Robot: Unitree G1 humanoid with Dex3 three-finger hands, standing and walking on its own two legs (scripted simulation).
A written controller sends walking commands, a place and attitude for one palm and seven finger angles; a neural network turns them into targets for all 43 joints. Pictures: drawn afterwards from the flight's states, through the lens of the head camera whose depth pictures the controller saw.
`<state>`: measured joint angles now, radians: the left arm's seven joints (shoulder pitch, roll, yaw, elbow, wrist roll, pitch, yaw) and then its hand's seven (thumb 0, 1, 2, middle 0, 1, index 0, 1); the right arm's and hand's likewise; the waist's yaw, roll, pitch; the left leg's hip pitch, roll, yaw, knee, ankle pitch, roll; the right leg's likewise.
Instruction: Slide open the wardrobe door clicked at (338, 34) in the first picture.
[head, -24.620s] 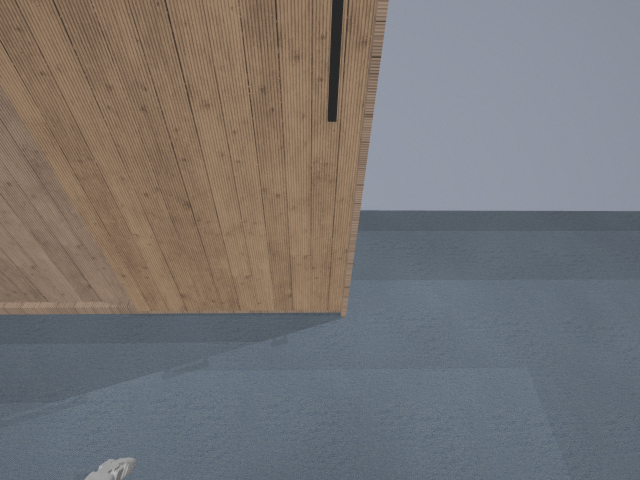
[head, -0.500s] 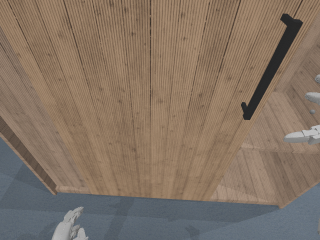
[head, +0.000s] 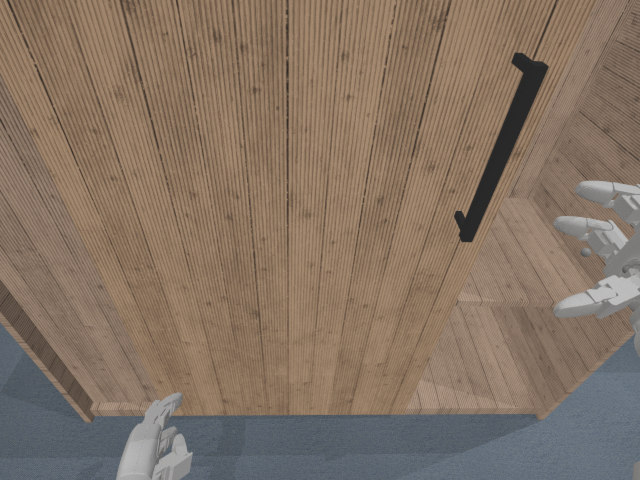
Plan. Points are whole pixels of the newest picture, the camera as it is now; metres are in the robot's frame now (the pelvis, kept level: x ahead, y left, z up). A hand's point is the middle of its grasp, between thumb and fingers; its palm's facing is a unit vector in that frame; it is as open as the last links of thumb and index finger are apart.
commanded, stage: draw the hand back to the body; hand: right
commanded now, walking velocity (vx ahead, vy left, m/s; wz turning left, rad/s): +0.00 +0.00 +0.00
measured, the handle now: (490, 158) +0.49 -0.24 +0.21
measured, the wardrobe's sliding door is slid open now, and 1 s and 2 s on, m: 0.45 0.45 0.45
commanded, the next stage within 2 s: step back with the hand held close in 1.46 s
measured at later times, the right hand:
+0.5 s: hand (625, 314) +0.23 -0.29 +0.19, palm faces +0.37 +0.91 -0.20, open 14.2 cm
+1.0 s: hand (614, 335) +0.22 -0.28 +0.17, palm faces +0.43 +0.84 -0.34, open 9.6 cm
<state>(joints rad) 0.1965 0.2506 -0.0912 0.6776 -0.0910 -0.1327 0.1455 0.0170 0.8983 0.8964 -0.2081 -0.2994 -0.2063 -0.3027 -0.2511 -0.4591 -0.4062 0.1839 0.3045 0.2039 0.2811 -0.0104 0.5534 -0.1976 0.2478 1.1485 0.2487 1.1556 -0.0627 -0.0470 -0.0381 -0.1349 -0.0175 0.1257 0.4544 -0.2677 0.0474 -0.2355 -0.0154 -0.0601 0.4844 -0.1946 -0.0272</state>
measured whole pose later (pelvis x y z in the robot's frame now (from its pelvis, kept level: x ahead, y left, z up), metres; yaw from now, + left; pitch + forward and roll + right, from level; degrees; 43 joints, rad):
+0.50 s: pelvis -0.01 -0.01 +0.00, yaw +1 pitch -5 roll +1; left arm 0.16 0.26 -0.06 0.65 -0.04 -0.21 0.09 0.02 0.90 0.90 -0.21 -0.30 -0.20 -0.30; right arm 0.11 -0.41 -0.41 -0.15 0.23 0.07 0.08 -0.01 0.42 -0.26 0.25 1.07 0.24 1.07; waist -0.07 -0.06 -0.01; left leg -0.10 -0.03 0.12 0.43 -0.24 0.04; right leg -0.21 -0.02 -0.07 0.49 -0.19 -0.03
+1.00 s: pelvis +0.02 -0.02 +0.01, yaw +2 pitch -5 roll +1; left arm 0.19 0.23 -0.02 0.66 0.00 -0.10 0.06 0.02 0.90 0.90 -0.21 -0.30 -0.21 -0.30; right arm 0.41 -0.35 -0.34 -0.34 0.09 -0.09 -0.10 0.01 -0.44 -0.68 0.22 0.57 0.22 0.57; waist -0.07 -0.05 0.01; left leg -0.03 0.00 0.07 0.36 -0.24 0.02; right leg -0.11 0.00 -0.11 0.39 -0.19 -0.05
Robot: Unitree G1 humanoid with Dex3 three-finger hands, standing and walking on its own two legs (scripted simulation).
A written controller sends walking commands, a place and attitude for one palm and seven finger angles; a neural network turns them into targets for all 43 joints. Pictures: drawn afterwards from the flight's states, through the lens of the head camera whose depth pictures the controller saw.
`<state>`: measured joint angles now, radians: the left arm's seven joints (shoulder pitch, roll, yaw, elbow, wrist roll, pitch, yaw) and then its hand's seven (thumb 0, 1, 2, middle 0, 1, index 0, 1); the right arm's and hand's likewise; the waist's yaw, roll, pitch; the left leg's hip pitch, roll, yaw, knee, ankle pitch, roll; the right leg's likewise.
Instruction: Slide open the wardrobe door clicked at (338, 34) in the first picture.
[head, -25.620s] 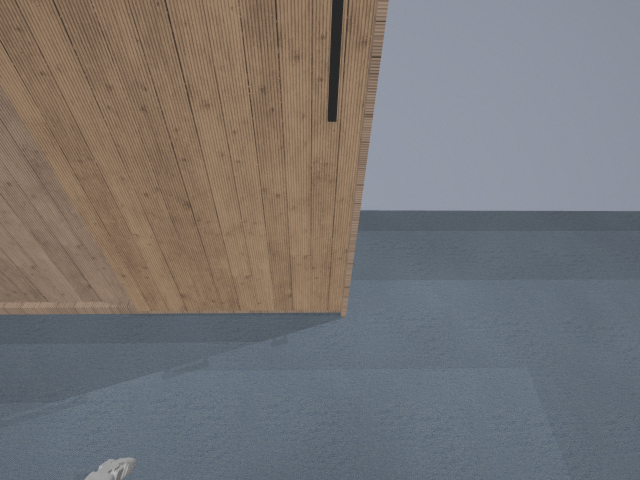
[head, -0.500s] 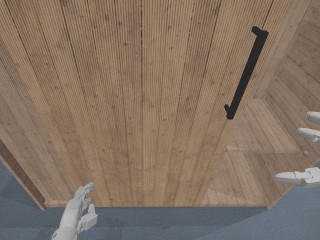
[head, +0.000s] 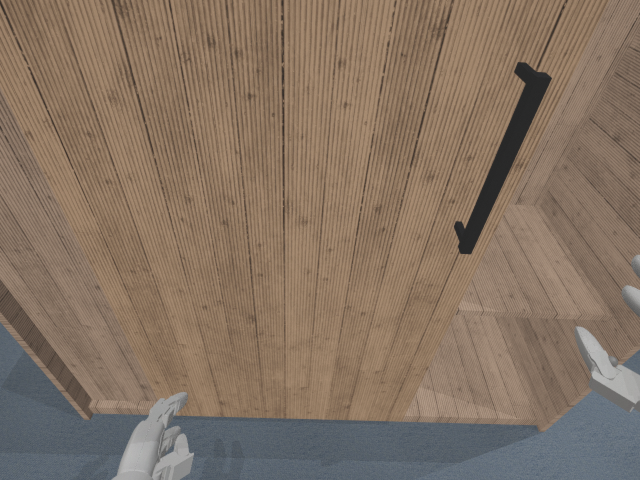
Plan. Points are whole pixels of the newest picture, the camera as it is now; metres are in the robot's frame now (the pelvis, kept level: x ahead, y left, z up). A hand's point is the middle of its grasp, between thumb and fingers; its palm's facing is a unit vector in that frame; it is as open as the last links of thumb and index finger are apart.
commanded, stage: draw the hand back to the body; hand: right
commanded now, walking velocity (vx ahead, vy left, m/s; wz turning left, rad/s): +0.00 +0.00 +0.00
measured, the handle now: (491, 169) +0.46 -0.23 +0.20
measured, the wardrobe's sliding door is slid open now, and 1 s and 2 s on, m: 0.45 0.45 0.45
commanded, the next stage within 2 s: step back with the hand held close in 0.46 s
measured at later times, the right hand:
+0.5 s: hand (604, 377) +0.18 -0.25 +0.16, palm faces +0.48 +0.81 -0.35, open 7.5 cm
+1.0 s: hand (621, 392) +0.17 -0.26 +0.16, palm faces +0.37 +0.81 -0.46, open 7.4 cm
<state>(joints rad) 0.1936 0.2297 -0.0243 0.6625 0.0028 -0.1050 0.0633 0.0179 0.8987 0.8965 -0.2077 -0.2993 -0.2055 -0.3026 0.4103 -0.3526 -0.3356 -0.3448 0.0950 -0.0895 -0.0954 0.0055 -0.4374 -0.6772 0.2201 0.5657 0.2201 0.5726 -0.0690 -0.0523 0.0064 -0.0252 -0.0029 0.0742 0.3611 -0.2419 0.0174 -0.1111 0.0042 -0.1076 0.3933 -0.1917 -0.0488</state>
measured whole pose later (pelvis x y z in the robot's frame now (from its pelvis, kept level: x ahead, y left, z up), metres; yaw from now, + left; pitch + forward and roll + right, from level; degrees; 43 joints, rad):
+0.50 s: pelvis +0.00 +0.02 +0.00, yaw -1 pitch -6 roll +0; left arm 0.18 0.22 -0.03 0.66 0.01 -0.09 0.08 0.02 0.90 0.90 -0.21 -0.30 -0.21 -0.30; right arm 0.45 -0.34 -0.33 -0.38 0.10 -0.08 -0.10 0.02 -0.89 -0.89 0.20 0.30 0.20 0.31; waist -0.08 -0.06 0.01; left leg -0.01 -0.02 0.09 0.35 -0.24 0.04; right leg -0.10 -0.01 -0.09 0.39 -0.19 -0.03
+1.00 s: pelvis -0.04 +0.00 -0.01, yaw +1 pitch -1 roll +1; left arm 0.19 0.25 0.01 0.54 -0.01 0.02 0.09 0.02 0.90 0.90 -0.21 -0.30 -0.20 -0.30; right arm 0.55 -0.43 -0.39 -0.47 0.07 -0.16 -0.12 0.02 -0.89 -0.90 0.21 0.30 0.21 0.31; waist -0.02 -0.02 0.00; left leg -0.22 -0.02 0.06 0.44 -0.21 0.01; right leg -0.30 -0.02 -0.12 0.47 -0.16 -0.06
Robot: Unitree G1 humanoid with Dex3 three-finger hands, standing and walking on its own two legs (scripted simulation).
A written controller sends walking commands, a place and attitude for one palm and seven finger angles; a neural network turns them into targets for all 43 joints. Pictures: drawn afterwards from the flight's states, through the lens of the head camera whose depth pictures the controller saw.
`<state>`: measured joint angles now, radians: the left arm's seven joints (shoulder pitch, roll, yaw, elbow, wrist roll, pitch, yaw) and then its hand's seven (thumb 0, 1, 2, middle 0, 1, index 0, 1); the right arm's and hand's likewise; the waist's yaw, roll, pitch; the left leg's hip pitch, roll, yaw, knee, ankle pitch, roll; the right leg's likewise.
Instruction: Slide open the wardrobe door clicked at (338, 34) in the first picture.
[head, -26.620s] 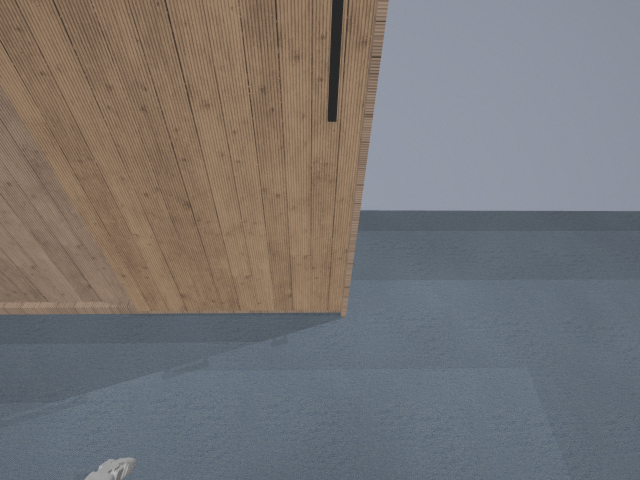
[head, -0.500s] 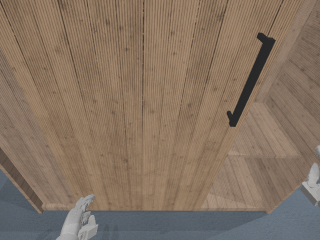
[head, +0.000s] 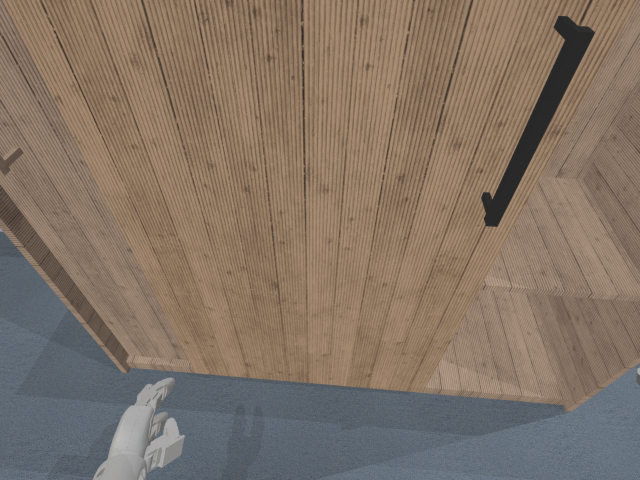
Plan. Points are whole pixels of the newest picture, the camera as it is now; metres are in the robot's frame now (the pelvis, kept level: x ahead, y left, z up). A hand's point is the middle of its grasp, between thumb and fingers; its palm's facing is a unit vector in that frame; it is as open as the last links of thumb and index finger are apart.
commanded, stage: step back with the hand held close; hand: right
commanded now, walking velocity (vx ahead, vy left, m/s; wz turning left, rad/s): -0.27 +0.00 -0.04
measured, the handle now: (522, 136) +0.49 -0.24 +0.20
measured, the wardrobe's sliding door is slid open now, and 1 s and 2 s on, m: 0.45 0.45 0.45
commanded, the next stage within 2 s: stop stepping back and stand still in 0.78 s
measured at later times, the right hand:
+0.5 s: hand out of the picture +0.10 -0.31 +0.17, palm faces +0.54 +0.75 -0.38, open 7.4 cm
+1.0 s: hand out of the picture +0.04 -0.33 +0.16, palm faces +0.42 +0.86 -0.28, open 7.4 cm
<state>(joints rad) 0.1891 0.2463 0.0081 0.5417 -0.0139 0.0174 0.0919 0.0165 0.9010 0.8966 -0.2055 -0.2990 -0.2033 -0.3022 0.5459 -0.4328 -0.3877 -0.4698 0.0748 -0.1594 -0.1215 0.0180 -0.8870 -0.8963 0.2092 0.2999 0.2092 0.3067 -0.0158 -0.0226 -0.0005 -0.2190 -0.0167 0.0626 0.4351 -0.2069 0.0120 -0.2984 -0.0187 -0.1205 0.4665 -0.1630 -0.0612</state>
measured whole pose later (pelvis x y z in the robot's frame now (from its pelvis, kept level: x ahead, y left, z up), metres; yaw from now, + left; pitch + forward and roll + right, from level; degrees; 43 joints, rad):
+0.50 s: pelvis -0.07 -0.02 -0.01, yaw -5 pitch -1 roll +3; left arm 0.20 0.20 0.00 0.60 0.01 -0.11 0.07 0.02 0.90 0.90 -0.21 -0.30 -0.21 -0.30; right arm 0.46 -0.38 -0.40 -0.48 0.02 -0.27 -0.14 0.02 -0.89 -0.90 0.21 0.30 0.21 0.31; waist -0.05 -0.01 0.01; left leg -0.32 -0.06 -0.03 0.51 -0.18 0.00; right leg -0.47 0.03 -0.06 0.59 -0.27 -0.06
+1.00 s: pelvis -0.18 -0.08 -0.02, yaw +2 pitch +0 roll +4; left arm 0.21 0.18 -0.02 0.66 0.00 -0.13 0.06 0.02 0.90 0.90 -0.21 -0.30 -0.21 -0.30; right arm 0.39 -0.41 -0.38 -0.48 0.05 -0.25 -0.12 0.01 -0.89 -0.90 0.21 0.30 0.21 0.31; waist -0.04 0.04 -0.05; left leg -0.21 -0.01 -0.02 0.62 -0.41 -0.03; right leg -0.44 0.00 0.00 0.68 -0.30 0.00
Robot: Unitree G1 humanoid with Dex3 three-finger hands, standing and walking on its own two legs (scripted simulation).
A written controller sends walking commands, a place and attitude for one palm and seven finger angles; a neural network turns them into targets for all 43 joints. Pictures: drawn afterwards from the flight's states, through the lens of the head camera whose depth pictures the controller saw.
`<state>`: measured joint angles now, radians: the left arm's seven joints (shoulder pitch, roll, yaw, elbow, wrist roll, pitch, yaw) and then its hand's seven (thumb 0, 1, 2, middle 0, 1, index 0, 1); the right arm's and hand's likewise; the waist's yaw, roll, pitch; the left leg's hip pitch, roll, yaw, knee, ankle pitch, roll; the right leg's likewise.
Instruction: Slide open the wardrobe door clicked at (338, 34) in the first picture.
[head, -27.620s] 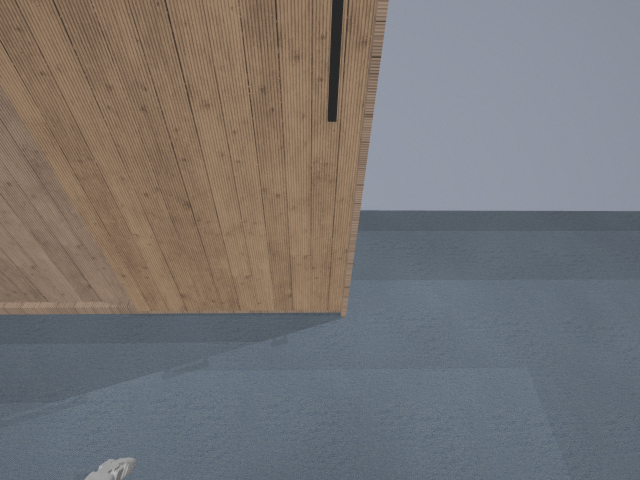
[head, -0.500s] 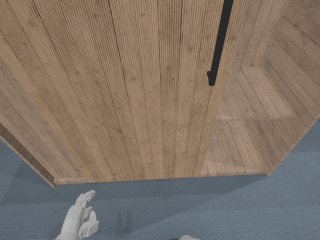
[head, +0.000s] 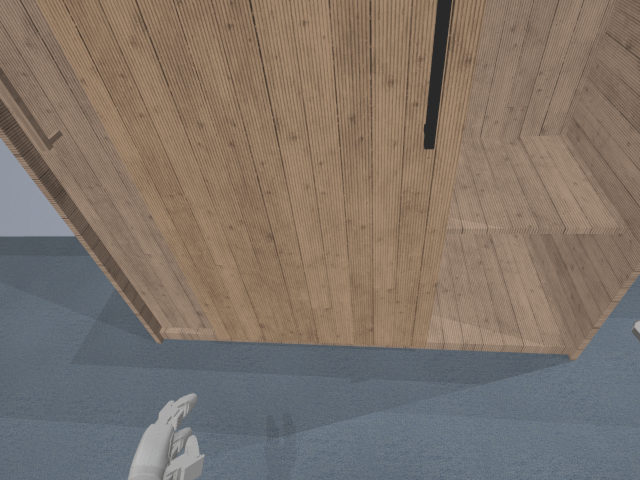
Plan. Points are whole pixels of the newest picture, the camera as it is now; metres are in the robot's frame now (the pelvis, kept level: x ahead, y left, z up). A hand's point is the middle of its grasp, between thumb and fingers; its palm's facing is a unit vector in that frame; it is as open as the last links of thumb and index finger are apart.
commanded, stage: stop stepping back and stand still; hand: right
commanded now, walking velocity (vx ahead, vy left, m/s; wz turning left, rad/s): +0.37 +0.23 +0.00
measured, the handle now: (435, 64) +0.66 -0.19 +0.23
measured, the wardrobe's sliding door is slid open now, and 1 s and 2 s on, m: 0.45 0.45 0.45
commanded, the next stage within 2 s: let the arm hang, fingers relaxed in 1.36 s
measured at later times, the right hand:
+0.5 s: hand out of the picture +0.16 -0.33 +0.17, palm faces +0.45 +0.85 -0.28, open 7.5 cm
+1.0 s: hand out of the picture +0.22 -0.33 +0.19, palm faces +0.43 +0.79 -0.44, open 7.5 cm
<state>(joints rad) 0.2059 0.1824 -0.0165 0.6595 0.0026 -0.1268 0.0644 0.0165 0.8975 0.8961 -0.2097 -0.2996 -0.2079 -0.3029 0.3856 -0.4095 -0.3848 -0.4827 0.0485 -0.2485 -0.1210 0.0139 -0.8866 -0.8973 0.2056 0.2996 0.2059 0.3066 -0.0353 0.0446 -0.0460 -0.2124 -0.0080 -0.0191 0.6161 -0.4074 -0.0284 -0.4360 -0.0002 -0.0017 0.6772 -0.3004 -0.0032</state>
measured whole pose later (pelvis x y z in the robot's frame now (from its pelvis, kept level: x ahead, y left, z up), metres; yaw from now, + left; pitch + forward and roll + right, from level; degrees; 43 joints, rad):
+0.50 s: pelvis -0.07 -0.07 +0.00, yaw +2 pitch -1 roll +0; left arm 0.25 0.19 0.02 0.68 0.02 -0.12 0.09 0.02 0.90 0.90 -0.21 -0.30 -0.20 -0.30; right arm 0.41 -0.37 -0.42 -0.47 0.05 -0.17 -0.16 0.02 -0.89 -0.90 0.20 0.30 0.20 0.31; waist 0.02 0.08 -0.02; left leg -0.33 0.00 0.00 0.91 -0.53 0.03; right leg -0.38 -0.07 -0.04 0.73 -0.32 0.02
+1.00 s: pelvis +0.00 -0.07 +0.01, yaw +0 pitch +1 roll +0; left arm 0.19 0.18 0.00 0.62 0.01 -0.17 0.05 0.02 0.90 0.90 -0.21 -0.30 -0.20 -0.30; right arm 0.46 -0.42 -0.43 -0.51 0.03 -0.22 -0.16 0.02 -0.89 -0.90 0.21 0.30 0.21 0.31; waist 0.00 0.04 0.05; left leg -0.24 0.00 0.04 0.59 -0.32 0.01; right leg -0.28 -0.02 -0.04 0.60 -0.33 0.00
